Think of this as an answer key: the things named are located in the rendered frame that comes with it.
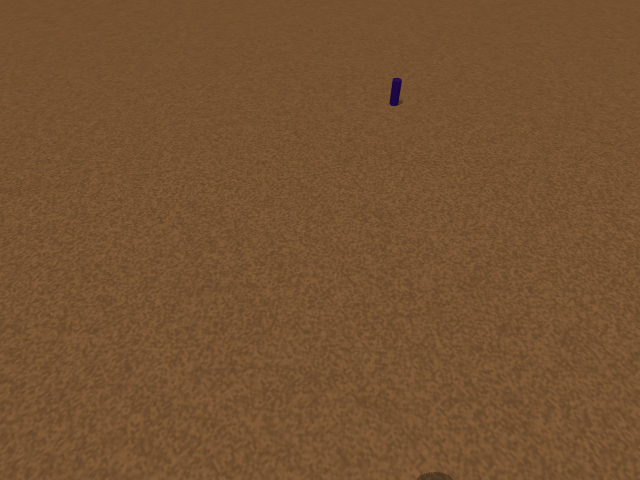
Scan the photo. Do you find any can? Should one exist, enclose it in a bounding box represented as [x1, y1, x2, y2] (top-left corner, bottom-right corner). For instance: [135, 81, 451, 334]
[389, 78, 402, 106]

